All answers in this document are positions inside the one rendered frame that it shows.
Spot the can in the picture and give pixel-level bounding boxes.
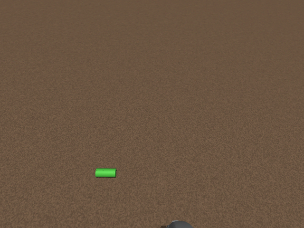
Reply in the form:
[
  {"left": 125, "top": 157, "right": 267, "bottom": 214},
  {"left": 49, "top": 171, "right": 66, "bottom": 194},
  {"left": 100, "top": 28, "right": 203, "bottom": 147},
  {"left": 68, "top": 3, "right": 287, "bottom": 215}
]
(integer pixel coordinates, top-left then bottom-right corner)
[{"left": 95, "top": 168, "right": 116, "bottom": 177}]

